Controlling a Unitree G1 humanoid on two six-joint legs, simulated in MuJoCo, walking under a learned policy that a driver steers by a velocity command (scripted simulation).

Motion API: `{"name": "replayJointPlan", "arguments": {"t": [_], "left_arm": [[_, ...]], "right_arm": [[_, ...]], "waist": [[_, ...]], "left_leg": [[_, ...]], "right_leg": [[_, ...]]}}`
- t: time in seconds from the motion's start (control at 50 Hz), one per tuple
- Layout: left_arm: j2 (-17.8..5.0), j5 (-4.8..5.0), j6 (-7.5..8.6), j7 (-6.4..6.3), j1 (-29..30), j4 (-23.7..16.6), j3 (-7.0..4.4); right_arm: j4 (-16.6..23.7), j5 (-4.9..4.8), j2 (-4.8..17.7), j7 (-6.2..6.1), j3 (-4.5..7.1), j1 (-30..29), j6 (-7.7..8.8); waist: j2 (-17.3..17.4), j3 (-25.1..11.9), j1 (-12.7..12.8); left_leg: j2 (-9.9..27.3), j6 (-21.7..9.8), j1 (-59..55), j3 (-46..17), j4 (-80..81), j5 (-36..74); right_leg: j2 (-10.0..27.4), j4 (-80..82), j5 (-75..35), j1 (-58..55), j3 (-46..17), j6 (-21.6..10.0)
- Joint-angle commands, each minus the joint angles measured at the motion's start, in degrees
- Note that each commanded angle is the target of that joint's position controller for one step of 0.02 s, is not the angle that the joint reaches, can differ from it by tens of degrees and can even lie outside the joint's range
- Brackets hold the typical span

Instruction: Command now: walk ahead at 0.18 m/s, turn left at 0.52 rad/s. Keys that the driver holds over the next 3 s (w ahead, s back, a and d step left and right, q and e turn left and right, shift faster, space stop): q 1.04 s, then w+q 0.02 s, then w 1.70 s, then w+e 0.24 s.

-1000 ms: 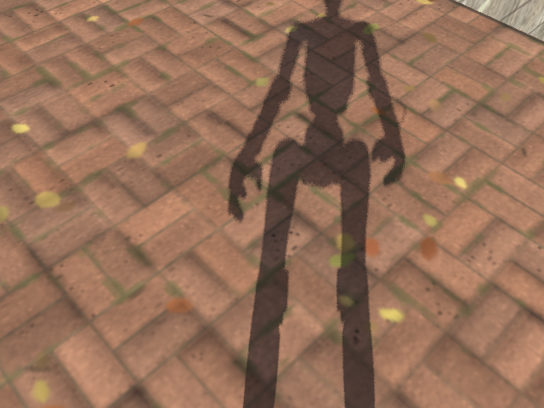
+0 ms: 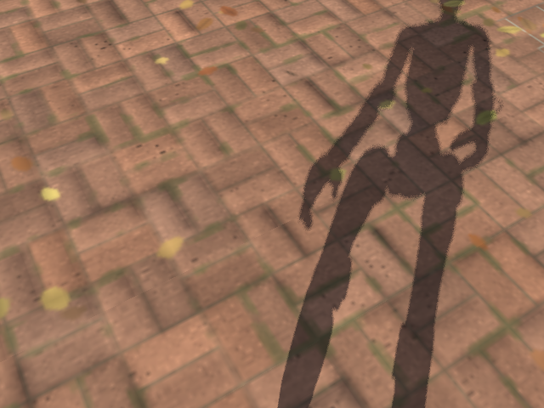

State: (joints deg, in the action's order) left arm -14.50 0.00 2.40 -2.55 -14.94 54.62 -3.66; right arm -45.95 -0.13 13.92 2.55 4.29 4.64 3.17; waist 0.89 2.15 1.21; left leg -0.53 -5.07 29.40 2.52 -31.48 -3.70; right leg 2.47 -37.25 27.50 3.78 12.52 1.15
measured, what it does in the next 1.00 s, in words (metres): steps on the spot, turning left: right foot, then left foot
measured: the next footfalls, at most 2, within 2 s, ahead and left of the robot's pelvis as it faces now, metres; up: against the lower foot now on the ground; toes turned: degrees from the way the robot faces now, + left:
right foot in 0.48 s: +0.19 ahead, -0.13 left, +0.00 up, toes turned +22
left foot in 0.90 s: +0.06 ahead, +0.10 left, +0.00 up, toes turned +35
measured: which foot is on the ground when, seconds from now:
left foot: down 0.00-0.48, up 0.50-0.88, down 0.90-1.00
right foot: up 0.00-0.46, down 0.48-0.90, up 0.92-1.00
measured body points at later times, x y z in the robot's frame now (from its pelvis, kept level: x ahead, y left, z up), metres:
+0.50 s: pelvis +0.09 -0.03 +0.01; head +0.12 -0.03 +0.46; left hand +0.15 +0.28 -0.09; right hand +0.32 -0.26 -0.09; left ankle +0.13 +0.08 -0.71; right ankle +0.15 -0.15 -0.72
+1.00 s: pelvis +0.07 -0.01 +0.02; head +0.09 +0.04 +0.46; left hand +0.02 +0.31 -0.10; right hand +0.38 -0.13 -0.06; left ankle +0.02 +0.08 -0.72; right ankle +0.13 -0.15 -0.65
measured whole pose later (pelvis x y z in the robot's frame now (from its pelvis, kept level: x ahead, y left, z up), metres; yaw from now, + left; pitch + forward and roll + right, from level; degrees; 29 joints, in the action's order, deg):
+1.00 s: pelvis +0.07 -0.01 +0.02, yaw +36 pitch +2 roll -1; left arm -18.6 -0.3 -0.6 -1.6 -8.4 42.0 -5.3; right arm -34.0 0.3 16.7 0.4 4.6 10.1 -1.9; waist -2.7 2.4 0.8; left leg -1.5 -2.5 18.5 -0.9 -31.7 -15.7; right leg 4.1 -59.6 29.5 27.2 1.0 3.6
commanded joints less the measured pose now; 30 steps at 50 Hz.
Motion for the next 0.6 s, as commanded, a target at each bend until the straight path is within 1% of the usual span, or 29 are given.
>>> {"name": "replayJointPlan", "arguments": {"t": [0.02,0.04,0.06,0.08,0.1,0.12,0.14,0.16,0.2,0.24,0.26,0.3,0.32,0.36,0.4,0.42,0.44,0.46,0.48,0.5,0.52,0.54,0.56,0.58,0.6], "left_arm": [[-3.85,-1.21,2.23,1.39,-6.55,-6.27,0.48],[-7.29,0.79,2.79,1.95,-0.77,-7.17,-0.45],[-7.37,1.33,2.55,1.64,3.14,-8.54,-0.45],[-7.45,0.44,1.77,0.81,4.20,-7.96,-0.73],[-8.39,-0.21,0.75,0.17,4.28,-8.51,-1.25],[-8.42,-0.38,-0.19,0.00,3.91,-8.88,-1.50],[-7.49,-0.48,-0.72,-0.21,3.19,-9.08,-1.42],[-6.58,-0.57,-0.97,-0.46,2.79,-9.10,-1.23],[-6.09,-0.74,-1.27,-0.91,3.65,-9.57,-1.09],[-6.34,-0.70,-1.71,-1.06,5.08,-10.17,-1.13],[-6.44,-0.60,-1.88,-1.06,6.04,-10.56,-1.16],[-6.49,-0.43,-1.86,-0.94,7.94,-11.42,-1.19],[-6.49,-0.36,-1.66,-0.82,8.59,-11.80,-1.17],[-6.61,-0.15,-1.00,-0.49,9.16,-12.32,-1.14],[-6.93,0.20,-0.28,0.01,8.65,-12.54,-1.23],[-7.10,0.36,0.04,0.33,7.75,-12.47,-1.32],[-7.16,0.47,0.33,0.70,5.90,-12.05,-1.46],[-7.74,0.44,0.53,1.05,3.37,-11.36,-1.81],[-10.97,-0.43,0.44,1.04,1.27,-11.10,-2.72],[-16.54,-2.06,-0.38,0.71,3.37,-11.85,-3.83],[-13.76,-3.56,-0.41,0.81,4.12,-13.17,-3.38],[-10.87,-2.92,-0.38,0.48,7.19,-14.89,-2.61],[-8.88,-1.90,-0.54,0.30,9.44,-15.47,-2.22],[-8.02,-0.93,-0.76,0.14,10.10,-15.83,-1.93],[-7.75,-0.56,-0.98,-0.02,9.82,-15.94,-1.65]], "right_arm": [[2.46,0.91,17.00,-1.43,4.13,14.59,-0.06],[3.97,0.90,13.79,-1.37,3.47,13.08,-0.35],[4.81,-0.07,11.14,-1.60,2.82,8.62,-0.48],[5.47,-0.74,9.49,-1.86,2.32,5.52,-0.77],[5.86,-0.58,8.76,-2.18,2.10,3.99,-1.08],[6.26,0.09,8.70,-2.30,2.05,3.42,-1.41],[6.66,0.56,9.24,-2.40,2.23,3.04,-1.53],[6.95,0.72,10.02,-2.63,2.50,3.21,-1.57],[7.44,0.34,11.39,-3.33,2.98,4.18,-1.89],[8.22,-0.12,11.80,-4.02,3.11,4.05,-2.65],[8.63,-0.26,11.69,-4.29,3.06,3.69,-3.03],[9.21,-0.28,11.42,-4.66,2.95,3.28,-3.64],[9.41,-0.20,11.41,-4.77,2.94,3.31,-3.88],[9.75,-0.03,11.37,-4.88,2.96,3.73,-4.29],[10.19,-0.06,11.22,-4.83,2.90,4.13,-4.67],[10.50,-0.21,11.17,-4.83,2.85,4.07,-4.89],[10.93,-0.52,11.07,-4.91,2.75,3.39,-5.17],[11.31,-0.95,10.68,-5.05,2.56,3.03,-5.50],[11.67,-1.02,8.60,-5.17,1.96,4.50,-5.69],[13.22,-1.31,6.12,-4.98,1.53,6.12,-5.38],[13.53,-0.19,11.33,-4.44,2.95,5.53,-4.35],[12.20,-0.30,14.07,-4.02,4.00,7.12,-4.28],[10.51,-0.62,13.44,-4.08,4.17,8.57,-4.85],[9.78,-0.49,11.97,-4.31,3.90,9.22,-5.57],[9.82,-0.62,10.35,-4.20,3.46,9.22,-6.12]], "waist": [[12.71,-28.54,-2.95],[5.10,-26.55,-5.54],[1.49,-19.34,-4.48],[-2.62,-13.75,-2.86],[-1.39,-11.45,-1.31],[0.38,-10.30,-0.17],[1.84,-9.80,0.48],[2.76,-9.90,0.67],[3.38,-11.11,0.18],[4.08,-11.94,-0.42],[4.56,-11.54,-0.73],[5.77,-10.06,-1.42],[6.49,-9.46,-1.74],[7.57,-9.11,-2.29],[8.43,-9.33,-2.42],[8.81,-9.44,-2.03],[8.79,-9.46,-0.75],[8.29,-9.28,0.85],[3.51,-10.34,0.60],[-14.26,-8.05,-2.90],[-17.31,-8.20,-1.64],[-11.95,-7.96,-2.68],[-8.73,-6.88,-3.42],[-7.70,-6.19,-3.28],[-7.74,-5.22,-2.78]], "left_leg": [[23.55,-22.31,-48.34,-41.45,3.73,41.94],[20.10,-19.46,-44.37,-35.58,6.49,34.35],[17.20,-16.05,-37.19,-29.25,8.06,26.09],[14.72,-13.52,-28.39,-25.41,10.12,20.75],[13.34,-12.62,-21.58,-24.15,11.70,16.60],[11.89,-11.91,-17.01,-23.45,13.06,13.79],[10.75,-11.61,-14.34,-22.31,13.56,14.20],[9.92,-11.35,-13.11,-21.20,13.52,15.57],[9.49,-10.94,-13.41,-21.41,13.08,14.70],[8.87,-9.79,-13.45,-22.73,13.32,6.18],[8.27,-9.02,-12.94,-23.44,13.66,0.75],[7.19,-7.83,-11.92,-25.12,14.29,-8.18],[6.95,-7.54,-11.80,-26.00,14.33,-10.26],[6.95,-7.27,-12.69,-27.87,13.66,-10.38],[7.08,-6.91,-14.45,-29.98,12.19,-7.18],[6.94,-6.53,-15.11,-30.95,11.22,-4.96],[6.11,-5.66,-14.82,-31.18,9.83,-3.18],[4.30,-4.02,-13.02,-30.38,7.88,-3.19],[0.98,-1.17,-7.26,-26.82,1.65,-10.72],[-9.09,2.33,5.37,-14.01,-10.94,-26.64],[-7.26,5.07,8.59,-12.16,-24.90,-32.26],[-5.14,6.10,7.95,-12.65,-32.11,-28.37],[-4.53,7.10,7.77,-11.39,-35.12,-24.90],[-4.10,8.06,8.74,-10.57,-38.42,-22.07],[-3.79,8.93,9.17,-9.82,-40.91,-20.58]], "right_leg": [[-7.50,-47.12,15.80,31.80,-14.30,2.63],[-4.13,-47.94,10.46,34.54,-18.97,1.32],[-2.07,-43.88,4.68,36.63,-17.92,0.74],[0.02,-39.27,1.22,35.38,-17.45,1.13],[1.00,-35.47,-0.72,32.12,-17.75,1.17],[0.96,-32.70,-1.61,28.92,-17.60,1.09],[0.31,-29.69,-2.32,27.30,-16.96,1.26],[-0.19,-26.49,-2.99,26.51,-16.57,1.59],[-1.01,-21.56,-4.99,26.85,-16.78,2.52],[-1.33,-18.24,-8.00,27.03,-17.59,3.18],[-1.56,-16.55,-9.29,27.05,-17.89,3.34],[-2.15,-12.91,-10.68,26.74,-18.30,3.45],[-2.47,-11.05,-10.77,26.30,-18.42,3.44],[-3.09,-7.31,-10.06,24.79,-18.63,3.18],[-3.88,-2.70,-8.84,22.35,-18.51,2.52],[-4.25,0.66,-9.00,20.42,-18.22,1.99],[-4.45,6.17,-11.43,16.97,-17.56,1.24],[-3.61,13.58,-16.40,11.59,-16.90,0.31],[4.40,17.00,-18.95,4.15,-22.21,-2.36],[16.91,19.47,-29.41,0.45,-36.33,-10.19],[22.88,20.60,-36.02,3.85,-43.62,-16.90],[20.84,19.06,-37.38,4.65,-37.88,-16.10],[16.34,17.76,-36.23,5.10,-31.32,-12.91],[13.77,17.08,-34.78,4.46,-27.49,-11.02],[12.86,17.18,-36.17,4.94,-24.82,-11.00]]}}
Over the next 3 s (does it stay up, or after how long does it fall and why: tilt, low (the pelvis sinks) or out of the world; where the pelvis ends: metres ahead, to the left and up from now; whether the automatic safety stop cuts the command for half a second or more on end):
stays up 0.73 0.62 0.01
